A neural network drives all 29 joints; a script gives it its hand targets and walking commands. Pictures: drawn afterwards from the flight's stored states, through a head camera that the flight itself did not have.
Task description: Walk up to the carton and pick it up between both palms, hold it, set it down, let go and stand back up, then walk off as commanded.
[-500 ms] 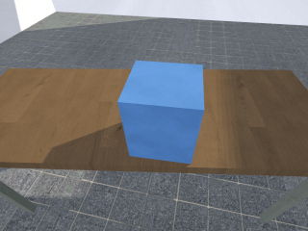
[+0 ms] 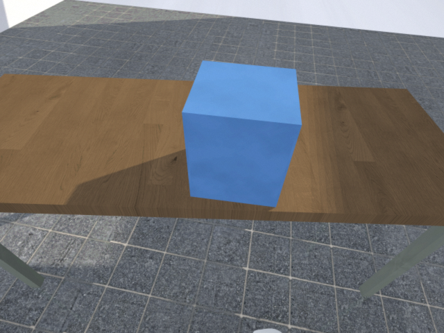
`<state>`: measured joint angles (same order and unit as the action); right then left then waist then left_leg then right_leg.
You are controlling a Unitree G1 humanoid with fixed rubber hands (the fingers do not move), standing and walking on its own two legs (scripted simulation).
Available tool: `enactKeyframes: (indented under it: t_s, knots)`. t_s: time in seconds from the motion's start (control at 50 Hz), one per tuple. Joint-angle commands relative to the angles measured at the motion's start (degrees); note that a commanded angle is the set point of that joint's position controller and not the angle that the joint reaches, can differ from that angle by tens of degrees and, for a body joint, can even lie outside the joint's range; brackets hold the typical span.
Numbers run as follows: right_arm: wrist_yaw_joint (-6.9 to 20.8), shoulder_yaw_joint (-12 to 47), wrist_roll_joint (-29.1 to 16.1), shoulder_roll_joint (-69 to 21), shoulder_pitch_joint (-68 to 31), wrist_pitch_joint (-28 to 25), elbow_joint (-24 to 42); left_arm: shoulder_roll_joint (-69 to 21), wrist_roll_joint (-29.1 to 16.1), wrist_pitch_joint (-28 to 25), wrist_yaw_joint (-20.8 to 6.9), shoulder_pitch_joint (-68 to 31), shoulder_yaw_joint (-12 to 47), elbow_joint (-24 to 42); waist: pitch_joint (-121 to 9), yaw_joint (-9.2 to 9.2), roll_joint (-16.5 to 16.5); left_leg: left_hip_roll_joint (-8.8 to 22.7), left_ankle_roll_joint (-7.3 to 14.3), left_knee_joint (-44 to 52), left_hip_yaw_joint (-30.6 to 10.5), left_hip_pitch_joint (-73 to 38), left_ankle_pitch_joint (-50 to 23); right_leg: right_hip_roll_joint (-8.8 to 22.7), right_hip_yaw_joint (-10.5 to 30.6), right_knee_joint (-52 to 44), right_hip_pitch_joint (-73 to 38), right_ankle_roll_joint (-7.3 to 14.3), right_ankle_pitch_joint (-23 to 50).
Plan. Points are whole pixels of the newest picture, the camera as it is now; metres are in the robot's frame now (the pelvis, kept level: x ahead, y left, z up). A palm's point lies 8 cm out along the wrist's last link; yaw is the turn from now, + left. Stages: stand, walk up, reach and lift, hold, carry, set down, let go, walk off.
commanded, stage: walk off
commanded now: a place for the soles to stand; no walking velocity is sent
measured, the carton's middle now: (240, 136) +0.53 -0.06 +0.06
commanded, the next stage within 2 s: stand in 1.54 s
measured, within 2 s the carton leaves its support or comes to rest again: neither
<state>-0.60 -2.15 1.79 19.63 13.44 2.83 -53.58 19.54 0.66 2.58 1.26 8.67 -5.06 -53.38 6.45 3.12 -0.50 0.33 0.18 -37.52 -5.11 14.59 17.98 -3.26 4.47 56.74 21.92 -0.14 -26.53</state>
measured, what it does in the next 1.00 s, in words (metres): walks backwards: right foot, then left foot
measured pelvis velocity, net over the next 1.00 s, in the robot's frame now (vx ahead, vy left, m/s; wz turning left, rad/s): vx -0.19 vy -0.02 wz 0.03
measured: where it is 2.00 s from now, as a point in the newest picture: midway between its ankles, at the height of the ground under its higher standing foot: outside the picture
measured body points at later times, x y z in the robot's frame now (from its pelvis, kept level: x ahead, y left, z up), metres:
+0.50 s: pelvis -0.14 -0.04 +0.01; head -0.10 -0.09 +0.45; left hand -0.02 +0.27 -0.07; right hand -0.08 -0.35 -0.14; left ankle -0.16 +0.09 -0.65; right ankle -0.08 -0.13 -0.73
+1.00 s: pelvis -0.19 -0.02 +0.00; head -0.15 -0.01 +0.45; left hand -0.13 +0.29 -0.13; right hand -0.14 -0.33 -0.12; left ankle -0.21 +0.10 -0.72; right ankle -0.18 -0.14 -0.73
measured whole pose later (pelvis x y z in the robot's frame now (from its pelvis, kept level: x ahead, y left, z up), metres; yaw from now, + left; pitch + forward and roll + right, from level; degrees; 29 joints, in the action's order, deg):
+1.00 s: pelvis -0.19 -0.02 +0.00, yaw +1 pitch -4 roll +0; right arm 0.2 -2.1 1.8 21.6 13.4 -0.8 -52.4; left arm 20.1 0.2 2.0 0.6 12.2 -5.0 -53.4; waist 9.2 3.0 -1.0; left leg -3.4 1.6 -35.5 -4.8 11.2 20.4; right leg -2.6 6.2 34.5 12.6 1.2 -18.6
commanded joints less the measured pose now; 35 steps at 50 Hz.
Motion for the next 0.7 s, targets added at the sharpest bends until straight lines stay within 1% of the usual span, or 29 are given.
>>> enactKeyframes:
  t_s: [0.0, 0.02, 0.04, 0.06, 0.1, 0.12, 0.14, 0.16, 0.18, 0.2, 0.22, 0.24, 0.26, 0.28, 0.3, 0.32, 0.34, 0.36, 0.4, 0.46, 0.48, 0.52, 0.54, 0.58, 0.6, 0.62, 0.64, 0.66, 0.68]
  knots:
    - [-1.8, -4.9, 0.5, 17.0, -8.1, -1.5, 10.4, 12.7, -0.4, 1.1, 0.7, 3.3, -3.0, 5.7, 4.1, -3.06, 10.9, 14.7, 13.8, 14.7, -13.1, 12.2, -19.4, -3.5, 3.7, 16.0, 0.6, 1.4, -4.7]
    - [-2.1, -5.2, 0.4, 17.3, -7.6, -1.4, 11.2, 13.0, -0.2, 1.2, 0.5, 3.4, -3.0, 6.7, 3.4, -2.57, 11.5, 15.2, 13.7, 14.2, -14.0, 8.6, -20.5, -3.1, 3.8, 13.9, 1.7, 1.2, -5.0]
    - [-2.3, -5.4, 0.5, 17.3, -6.3, -1.4, 11.5, 13.2, -0.2, 1.2, 0.4, 3.3, -2.9, 7.2, 1.8, -2.04, 11.5, 15.7, 13.7, 12.9, -15.0, 3.3, -24.2, -2.3, 4.4, 10.0, 3.3, 1.0, -5.7]
    - [-2.5, -5.6, 0.7, 17.2, -4.6, -1.4, 11.7, 13.3, -0.2, 1.0, 0.5, 3.2, -2.8, 7.6, -0.3, -1.61, 11.5, 16.2, 13.7, 11.0, -15.6, -2.2, -29.8, -1.0, 5.0, 5.2, 4.8, 1.2, -6.0]
    - [-2.8, -6.2, 1.0, 17.1, -1.8, -1.4, 12.1, 12.7, -0.2, 0.5, 0.5, 3.3, -2.4, 8.5, -5.4, -1.01, 11.2, 16.7, 13.8, 7.7, -16.1, -9.7, -38.4, 1.1, 3.9, -3.9, 5.3, 1.4, -6.3]
    - [-2.7, -6.4, 1.0, 17.4, -1.2, -1.1, 12.2, 12.6, -0.2, 0.4, 0.5, 3.6, -2.3, 8.5, -6.7, -0.90, 11.7, 16.4, 13.8, 6.9, -15.4, -9.5, -39.6, 1.2, 2.2, -7.0, 3.5, 1.2, -6.5]
    - [-2.6, -6.5, 1.0, 17.6, -1.9, -0.9, 12.8, 12.3, -0.1, 0.3, 0.4, 4.9, -2.2, 8.6, -7.2, -1.48, 12.3, 16.0, 13.4, 6.6, -14.2, -7.0, -38.1, 1.4, 0.4, -11.2, 0.2, 1.4, -5.5]
    - [-2.5, -6.6, 0.8, 17.6, -3.6, -0.6, 13.1, 11.9, 0.0, 0.1, 0.3, 7.0, -2.3, 7.9, -8.0, -2.90, 11.9, 14.1, 11.7, 5.4, -11.9, -4.8, -34.4, 1.6, -1.3, -18.8, -4.2, 1.8, -1.2]
    - [-2.1, -6.5, 0.4, 17.5, -5.2, -0.2, 13.3, 11.5, 0.2, -0.2, 0.1, 9.2, -2.4, 7.2, -8.4, -4.26, 10.7, 11.1, 9.4, 3.3, -9.2, -1.6, -27.6, 1.3, -2.7, -27.5, -9.3, 2.4, 6.5]
    - [-1.9, -6.0, 0.0, 15.2, -3.8, 0.2, 13.1, 13.1, 0.8, -0.4, 0.2, 9.2, -2.9, 7.5, -8.6, -3.83, 4.9, 6.0, 6.5, -2.1, -6.1, 2.5, -15.6, 3.6, 2.3, -31.4, -13.1, 3.7, 15.3]
    - [-2.0, -5.0, -0.4, 11.8, -3.5, 0.2, 13.6, 17.0, 1.5, -0.5, 0.2, 8.7, -4.0, 8.6, -7.1, -4.61, -8.6, -3.0, 3.0, -11.6, -0.9, 11.4, 2.2, 12.7, 17.8, -36.4, -13.4, 6.9, 19.0]
    - [-2.7, -5.0, -0.8, 12.0, -5.6, 0.5, 13.1, 20.0, 2.0, -0.6, 0.0, 5.8, -4.8, 9.4, -2.1, -5.87, -12.4, -8.2, 1.0, -21.7, 0.9, 14.7, 20.4, 22.7, 28.3, -39.3, -3.4, 11.4, 23.2]
    - [-3.0, -5.5, -0.7, 13.6, -4.7, 0.7, 11.4, 20.5, 2.4, -0.3, 0.1, 2.3, -4.8, 10.2, 1.3, -5.46, -8.6, -8.0, 1.5, -28.4, -4.8, 11.5, 21.2, 23.2, 30.3, -39.1, 3.7, 12.7, 20.6]
    - [-2.8, -5.6, -1.0, 14.3, -3.8, 1.1, 10.3, 19.1, 2.1, -0.6, 0.5, 0.2, -4.2, 11.0, 3.2, -4.52, -5.3, -8.6, 1.4, -31.3, -6.9, 11.9, 17.7, 20.2, 26.6, -38.3, 3.4, 11.0, 20.9]
    - [-2.5, -5.6, -1.3, 14.4, -2.9, 1.2, 9.7, 17.7, 2.0, -1.0, 0.7, -1.4, -4.0, 11.2, 4.1, -3.33, -5.2, -9.2, 1.2, -32.4, -8.1, 14.3, 13.9, 16.8, 22.5, -37.2, 0.8, 8.1, 21.3]
    - [-2.2, -5.5, -1.3, 14.4, -1.1, 1.2, 9.3, 16.4, 1.9, -1.3, 0.7, -2.3, -3.9, 11.5, 3.2, -2.64, -7.0, -9.0, 0.8, -32.6, -7.8, 16.1, 11.6, 14.8, 20.6, -36.3, -2.7, 7.0, 21.8]
    - [-1.9, -5.5, -1.3, 14.5, 0.3, 1.2, 9.2, 15.7, 1.7, -1.3, 0.8, -2.0, -3.9, 11.8, 1.2, -2.80, -7.5, -9.3, 0.2, -33.3, -7.7, 16.9, 10.5, 14.3, 19.7, -35.5, -6.4, 7.0, 23.3]
    - [-1.6, -5.3, -1.3, 14.4, 1.1, 1.0, 9.0, 15.4, 1.6, -1.4, 0.8, -0.7, -3.9, 11.9, -1.4, -3.36, -7.1, -9.6, -0.2, -33.2, -7.2, 16.9, 10.0, 14.3, 19.4, -34.7, -9.9, 7.7, 22.1]
    - [-1.3, -5.4, -1.2, 14.2, 1.5, 0.8, 8.5, 14.9, 1.1, -1.7, 1.1, 1.3, -3.7, 11.8, -4.3, -4.14, -6.9, -9.1, -0.8, -31.5, -7.1, 16.6, 8.9, 15.0, 20.4, -35.7, -13.8, 9.4, 12.6]
    - [-0.7, -5.1, -1.1, 14.0, 2.4, 0.4, 7.1, 14.2, 0.9, -2.1, 1.0, 1.3, -3.2, 11.7, -4.4, -4.30, -7.3, -7.2, -0.9, -26.3, -6.5, 13.5, 8.8, 15.8, 21.3, -39.3, -11.8, 10.2, -3.7]
    - [-0.5, -4.9, -1.0, 13.8, 2.8, 0.3, 6.7, 14.1, 0.9, -2.1, 0.9, 0.8, -3.0, 11.6, -3.7, -3.99, -7.6, -6.7, -0.8, -24.1, -5.9, 11.8, 9.3, 16.0, 21.4, -40.4, -9.6, 10.5, -7.8]
    - [0.0, -4.8, -1.1, 13.9, 4.2, -0.2, 5.3, 14.3, 1.0, -2.1, 0.5, -0.7, -2.8, 11.1, -2.9, -3.02, -8.5, -5.2, -0.4, -17.5, -3.6, 7.1, 11.4, 15.8, 19.8, -42.1, -5.3, 10.6, -11.9]
    - [0.2, -4.7, -1.2, 13.7, 5.0, -0.4, 4.6, 14.3, 1.0, -2.1, 0.4, -1.5, -2.7, 10.9, -2.7, -2.52, -9.6, -4.1, 0.0, -13.1, -2.6, 4.8, 12.1, 15.7, 18.9, -42.7, -3.9, 10.5, -13.6]
    - [0.6, -4.8, -1.3, 13.4, 6.9, -1.1, 2.9, 14.6, 1.0, -1.8, 0.1, -3.4, -2.3, 10.3, -2.8, -1.10, -11.2, -2.3, 1.1, -3.1, -0.3, -0.9, 11.7, 14.6, 15.8, -42.2, -1.5, 9.5, -14.4]
    - [0.7, -4.9, -1.3, 13.0, 7.7, -1.4, 2.1, 14.6, 1.0, -1.5, -0.1, -3.6, -2.2, 9.8, -3.0, -0.43, -10.7, -2.3, 1.8, 2.6, 1.0, -3.9, 9.7, 13.3, 14.0, -41.0, -1.1, 8.6, -14.3]
    - [0.7, -5.0, -1.3, 12.6, 8.8, -1.8, 1.3, 14.5, 0.9, -1.2, -0.3, -3.4, -1.9, 9.2, -3.4, 0.20, -9.8, -2.3, 2.4, 8.4, 1.4, -7.0, 7.5, 12.1, 12.7, -38.6, 0.0, 7.8, -14.2]
    - [0.6, -4.9, -1.1, 12.0, 9.4, -2.2, 0.8, 13.7, 0.8, -0.8, -0.4, -2.3, -1.8, 8.5, -3.7, 0.33, -7.2, -2.9, 3.0, 12.6, 1.2, -8.7, 7.5, 10.6, 11.7, -35.2, 0.5, 7.0, -14.3]
    - [0.3, -4.8, -0.7, 12.3, 8.6, -2.6, 0.7, 12.4, 0.4, -0.4, -0.5, -0.8, -1.6, 7.7, -2.7, -0.10, -2.6, -1.6, 3.6, 16.2, -2.4, -7.9, 11.1, 8.0, 11.2, -29.7, 1.9, 5.8, -13.4]
    - [0.0, -4.7, 0.1, 13.7, 7.6, -3.0, 1.7, 11.1, -0.3, -0.4, -0.5, -0.3, -1.5, 7.7, -1.3, -0.01, 4.3, 3.9, 5.4, 19.4, -11.9, -5.8, 16.7, 3.3, 9.3, -19.9, 5.7, 3.6, -12.6]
